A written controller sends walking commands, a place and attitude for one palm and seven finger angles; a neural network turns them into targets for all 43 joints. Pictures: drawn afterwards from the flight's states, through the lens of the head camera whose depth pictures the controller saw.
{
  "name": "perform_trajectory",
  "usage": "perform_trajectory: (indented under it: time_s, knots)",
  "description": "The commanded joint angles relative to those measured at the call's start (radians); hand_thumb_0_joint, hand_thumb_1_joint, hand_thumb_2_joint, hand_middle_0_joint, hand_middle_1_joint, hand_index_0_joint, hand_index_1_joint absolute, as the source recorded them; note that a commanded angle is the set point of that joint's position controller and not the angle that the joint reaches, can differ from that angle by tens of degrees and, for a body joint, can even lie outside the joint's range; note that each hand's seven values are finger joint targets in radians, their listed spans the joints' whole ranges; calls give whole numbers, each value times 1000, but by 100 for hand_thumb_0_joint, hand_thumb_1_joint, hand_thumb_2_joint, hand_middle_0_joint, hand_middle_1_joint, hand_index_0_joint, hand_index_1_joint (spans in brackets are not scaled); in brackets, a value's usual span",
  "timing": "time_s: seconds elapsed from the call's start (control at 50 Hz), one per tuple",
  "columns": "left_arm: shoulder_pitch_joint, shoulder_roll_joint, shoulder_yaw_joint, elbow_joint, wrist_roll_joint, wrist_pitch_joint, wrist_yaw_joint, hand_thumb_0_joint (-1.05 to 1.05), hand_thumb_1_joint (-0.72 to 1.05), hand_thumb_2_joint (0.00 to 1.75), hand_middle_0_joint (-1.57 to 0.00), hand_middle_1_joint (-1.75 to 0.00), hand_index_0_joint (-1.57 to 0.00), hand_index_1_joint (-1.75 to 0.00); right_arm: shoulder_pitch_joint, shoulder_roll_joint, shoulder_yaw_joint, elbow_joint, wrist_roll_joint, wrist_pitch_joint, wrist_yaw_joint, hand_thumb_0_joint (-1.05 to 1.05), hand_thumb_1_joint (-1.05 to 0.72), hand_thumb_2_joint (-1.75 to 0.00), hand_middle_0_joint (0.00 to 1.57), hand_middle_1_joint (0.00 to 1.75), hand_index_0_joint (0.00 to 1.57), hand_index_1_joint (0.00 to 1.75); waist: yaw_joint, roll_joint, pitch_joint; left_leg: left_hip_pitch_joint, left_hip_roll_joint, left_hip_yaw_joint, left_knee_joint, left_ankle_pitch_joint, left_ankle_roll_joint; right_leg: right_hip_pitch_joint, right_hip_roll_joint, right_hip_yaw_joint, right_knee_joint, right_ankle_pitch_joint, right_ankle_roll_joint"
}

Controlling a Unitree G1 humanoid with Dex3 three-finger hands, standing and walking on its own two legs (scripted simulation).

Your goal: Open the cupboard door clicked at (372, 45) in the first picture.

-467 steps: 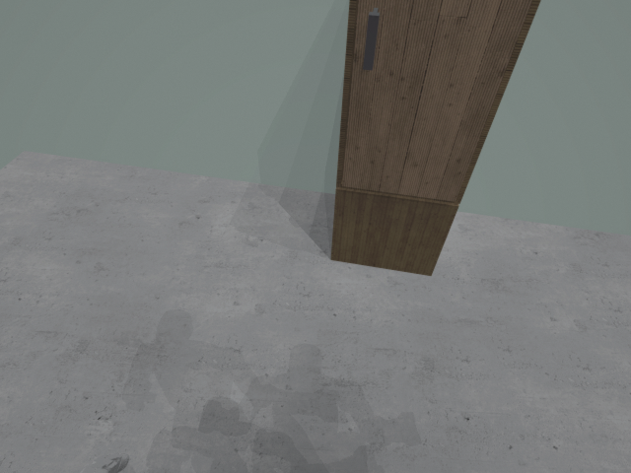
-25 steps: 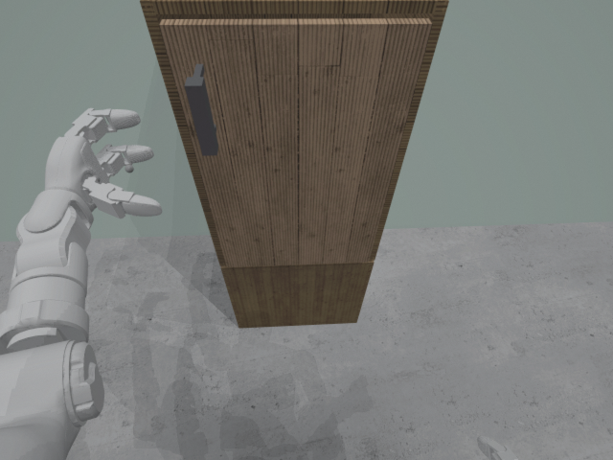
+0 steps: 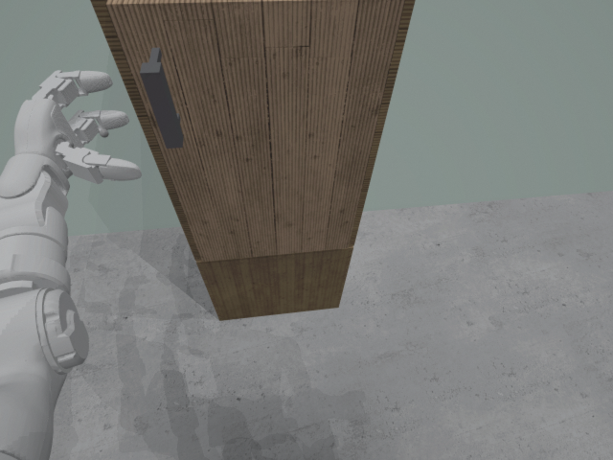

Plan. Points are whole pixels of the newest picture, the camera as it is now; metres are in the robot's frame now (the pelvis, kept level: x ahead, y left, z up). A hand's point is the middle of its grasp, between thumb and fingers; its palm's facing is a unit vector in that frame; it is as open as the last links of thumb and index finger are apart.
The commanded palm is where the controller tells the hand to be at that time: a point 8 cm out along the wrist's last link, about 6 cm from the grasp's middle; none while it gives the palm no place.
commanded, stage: move the hooked fingers beside the handle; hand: left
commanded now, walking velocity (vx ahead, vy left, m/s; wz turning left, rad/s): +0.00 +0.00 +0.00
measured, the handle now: (165, 99) +0.57 +0.18 +0.15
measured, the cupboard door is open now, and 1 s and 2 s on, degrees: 0 0 0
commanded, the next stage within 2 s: slide the fingers in behind the handle in 1.30 s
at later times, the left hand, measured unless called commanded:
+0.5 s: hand (103, 129) +0.51 +0.24 +0.15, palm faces +0.08 -1.00 +0.00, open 14.0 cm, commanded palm +0.48 +0.29 +0.15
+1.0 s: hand (123, 128) +0.51 +0.22 +0.15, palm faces +0.06 -1.00 +0.02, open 14.0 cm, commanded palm +0.48 +0.28 +0.14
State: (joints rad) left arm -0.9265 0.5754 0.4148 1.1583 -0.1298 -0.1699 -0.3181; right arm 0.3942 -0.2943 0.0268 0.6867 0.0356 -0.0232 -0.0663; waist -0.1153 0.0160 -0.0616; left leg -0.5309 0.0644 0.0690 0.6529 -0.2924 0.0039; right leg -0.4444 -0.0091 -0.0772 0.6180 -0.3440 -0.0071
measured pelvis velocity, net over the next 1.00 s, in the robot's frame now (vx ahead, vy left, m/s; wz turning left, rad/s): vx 0.00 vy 0.01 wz -0.01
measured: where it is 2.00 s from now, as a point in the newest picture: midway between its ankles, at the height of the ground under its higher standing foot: outside the picture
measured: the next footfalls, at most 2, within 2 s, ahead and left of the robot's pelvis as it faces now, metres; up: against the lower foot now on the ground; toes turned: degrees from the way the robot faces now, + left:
none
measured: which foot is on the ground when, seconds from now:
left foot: down 0.00-1.00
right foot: down 0.00-1.00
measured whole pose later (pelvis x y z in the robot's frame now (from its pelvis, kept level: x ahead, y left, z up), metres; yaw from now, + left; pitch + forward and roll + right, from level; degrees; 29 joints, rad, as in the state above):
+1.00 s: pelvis +0.00 +0.01 -0.01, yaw +0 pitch +14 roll -2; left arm -1.02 0.58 0.42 1.24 -0.08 -0.18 -0.26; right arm 0.40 -0.28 0.04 0.64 0.01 0.01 -0.04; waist -0.15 0.02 -0.08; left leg -0.63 0.07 0.07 0.72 -0.33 0.01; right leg -0.53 -0.01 -0.07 0.66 -0.36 0.00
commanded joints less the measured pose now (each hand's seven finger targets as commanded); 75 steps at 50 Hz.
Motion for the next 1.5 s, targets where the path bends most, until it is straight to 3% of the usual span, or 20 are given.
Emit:
perform_trajectory:
  time_s: [0.0,0.08,0.16,0.18,0.24,0.28,0.36,0.46,0.54,0.6,0.76,0.82,0.9,0.96,1.0,1.08,1.22,1.28,1.36,1.48]
  knots:
    - [-483,339,54,-140,12,-51,25,0,-50,30,-30,-120,-30,-120,117,-175,-61,-82,-2,-13,-8,0,-90,-90,20,30,20,30,-20,6,-290,206,-51,-68,-22,239,48,12,36,57,-71,356,11]
    - [-625,366,45,-160,28,-99,34,0,-50,30,-30,-120,-30,-120,138,-176,-61,-77,-6,-12,-10,0,-90,-90,20,30,20,30,-55,54,-350,228,-47,-77,-7,230,46,-12,39,65,-63,329,13]
    - [-574,361,62,-187,23,-141,20,0,-50,30,-30,-120,-30,-120,159,-173,-65,-77,-14,-8,-2,0,-90,-90,20,30,20,30,-27,138,-485,337,-37,-93,15,352,33,-17,49,51,-35,378,1]
    - [-559,310,30,-164,17,-131,13,0,-50,30,-30,-120,-30,-120,156,-169,-64,-78,-13,-8,1,0,-90,-90,20,30,20,30,-36,131,-464,330,-39,-87,16,337,34,-31,52,50,-42,370,4]
    - [-486,335,60,-65,13,-84,2,0,-50,30,-30,-120,-30,-120,176,-181,-64,-76,-14,8,1,0,-90,-90,20,30,20,30,-26,50,-385,249,-40,-81,8,310,41,-15,54,40,-47,367,3]
    - [-488,327,47,-78,19,-59,4,0,-50,30,-30,-120,-30,-120,171,-180,-65,-89,-13,15,2,0,-90,-90,20,30,20,30,-23,76,-354,229,-40,-76,-4,296,40,-27,52,37,-50,355,4]
    - [-506,388,98,-207,24,-97,30,0,-50,30,-30,-120,-30,-120,179,-179,-70,-105,-22,24,6,0,-90,-90,20,30,20,30,-11,84,-423,273,-34,-80,7,369,40,-4,57,39,-35,401,3]
    - [-512,319,71,-327,5,-155,31,0,-50,30,-30,-120,-30,-120,158,-165,-77,-100,-19,21,15,0,-90,-90,20,30,20,30,-13,187,-485,398,-24,-91,30,456,29,-45,66,34,-27,407,-5]
    - [-410,288,57,-174,-8,-76,4,0,-50,30,-30,-120,-30,-120,159,-175,-73,-96,-12,33,11,0,-90,-90,20,30,20,30,-11,92,-369,299,-30,-81,12,385,36,-38,64,24,-39,385,-5]
    - [-456,254,3,-154,12,-35,5,0,-50,30,-30,-120,-30,-120,153,-171,-70,-97,-11,38,8,0,-90,-90,20,30,20,30,-31,103,-303,266,-30,-86,7,337,36,-88,57,22,-43,345,-1]
    - [-639,247,14,-286,-4,-144,53,0,-50,30,-30,-120,-30,-120,147,-164,-70,-78,-21,7,8,0,-90,-90,20,30,20,30,-53,139,-465,395,-22,-123,36,381,25,-107,61,27,-20,327,-3]
    - [-583,204,-22,-210,19,-119,62,0,-50,30,-30,-120,-30,-120,139,-161,-66,-69,-20,7,14,0,-90,-90,20,30,20,30,-47,174,-415,378,-23,-123,38,377,20,-146,58,21,-18,309,-6]
    - [-497,264,19,-67,34,-45,69,0,-50,30,-30,-120,-30,-120,151,-173,-61,-86,-18,22,14,0,-90,-90,20,30,20,30,-37,42,-328,221,-34,-97,23,307,34,-76,52,25,-22,335,1]
    - [-491,356,84,-146,41,-66,74,0,-50,30,-30,-120,-30,-120,154,-173,-60,-117,-21,27,12,0,-90,-90,20,30,20,30,-9,52,-417,218,-40,-83,29,356,39,5,48,40,-8,414,2]
    - [-512,353,83,-240,42,-108,75,0,-50,30,-30,-120,-30,-120,149,-163,-64,-129,-21,25,13,0,-90,-90,20,30,20,30,-3,98,-480,276,-38,-79,41,405,35,13,52,45,-2,447,2]
    - [-542,337,78,-273,17,-152,62,0,-50,30,-30,-120,-30,-120,148,-163,-70,-109,-16,27,13,0,-90,-90,20,30,20,30,-29,69,-459,288,-33,-79,36,359,41,14,62,48,-20,427,6]
    - [-505,301,4,-105,28,-45,17,0,-50,30,-30,-120,-30,-120,159,-173,-62,-89,-6,35,1,0,-90,-90,20,30,20,30,-55,69,-292,181,-42,-69,15,231,49,-48,48,51,-56,340,10]
    - [-527,357,55,-167,17,-78,20,0,-50,30,-30,-120,-30,-120,165,-173,-65,-97,-11,32,-4,0,-90,-90,20,30,20,30,-44,73,-379,208,-43,-69,24,268,49,-3,48,60,-46,378,10]
    - [-589,337,47,-233,2,-133,20,0,-50,30,-30,-120,-30,-120,166,-168,-67,-89,-14,24,1,0,-90,-90,20,30,20,30,-52,110,-450,275,-40,-81,36,313,45,-12,54,58,-33,395,9]
    - [-499,302,35,-152,9,-83,27,0,-50,30,-30,-120,-30,-120,160,-170,-67,-89,-13,29,6,0,-90,-90,20,30,20,30,-36,98,-402,245,-41,-73,32,315,44,-21,52,47,-35,396,7]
